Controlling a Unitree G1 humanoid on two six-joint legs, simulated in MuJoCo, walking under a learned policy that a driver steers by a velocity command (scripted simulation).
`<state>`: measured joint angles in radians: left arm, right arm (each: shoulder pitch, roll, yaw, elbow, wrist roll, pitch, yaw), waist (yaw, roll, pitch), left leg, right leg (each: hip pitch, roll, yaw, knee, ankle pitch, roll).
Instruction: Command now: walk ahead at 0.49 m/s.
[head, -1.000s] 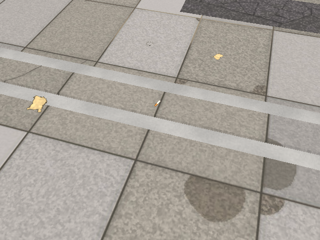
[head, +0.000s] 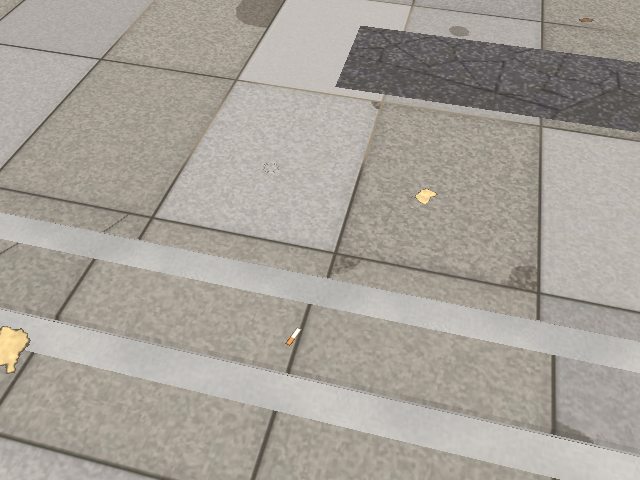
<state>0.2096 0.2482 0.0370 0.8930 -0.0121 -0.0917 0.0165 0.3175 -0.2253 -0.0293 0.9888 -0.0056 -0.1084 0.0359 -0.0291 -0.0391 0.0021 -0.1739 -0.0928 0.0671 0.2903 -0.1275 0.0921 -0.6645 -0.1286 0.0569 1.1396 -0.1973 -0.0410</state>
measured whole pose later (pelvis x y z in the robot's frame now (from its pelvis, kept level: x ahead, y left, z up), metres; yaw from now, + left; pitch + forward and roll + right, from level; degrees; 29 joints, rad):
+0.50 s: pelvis +0.28 -0.08 +0.00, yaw +1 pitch +1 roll +0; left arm 0.30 0.21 0.04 0.91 0.06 -0.12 -0.02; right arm 0.24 -0.26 -0.03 0.94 -0.06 -0.10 0.03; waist 0.02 0.04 0.00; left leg -0.59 0.09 -0.05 1.13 -0.21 0.06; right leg -0.22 0.04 -0.07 0.34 -0.15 -0.08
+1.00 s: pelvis +0.57 -0.02 +0.00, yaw -7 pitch +1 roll +0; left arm 0.38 0.19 0.05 1.00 0.07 -0.10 -0.05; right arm 0.15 -0.20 -0.03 0.92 -0.05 -0.11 -0.01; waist 0.01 0.00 0.00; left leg -0.30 0.00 0.12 0.41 -0.13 0.06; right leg -0.37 -0.04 0.06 1.12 -0.38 -0.09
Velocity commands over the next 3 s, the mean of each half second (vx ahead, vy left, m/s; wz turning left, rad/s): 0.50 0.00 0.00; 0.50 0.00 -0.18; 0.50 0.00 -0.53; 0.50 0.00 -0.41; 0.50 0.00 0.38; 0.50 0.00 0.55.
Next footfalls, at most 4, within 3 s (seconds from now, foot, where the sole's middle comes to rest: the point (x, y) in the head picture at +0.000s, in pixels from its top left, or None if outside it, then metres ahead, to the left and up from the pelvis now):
0.30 right None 0.34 -0.17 -0.78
0.86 left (293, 414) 0.67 0.07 -0.78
1.46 right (423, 327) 0.89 -0.25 -0.78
1.98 left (388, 252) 1.25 -0.22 -0.92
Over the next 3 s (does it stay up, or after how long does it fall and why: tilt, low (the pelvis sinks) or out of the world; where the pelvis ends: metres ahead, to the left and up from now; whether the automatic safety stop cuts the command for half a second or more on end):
stays up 1.57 -0.39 -0.16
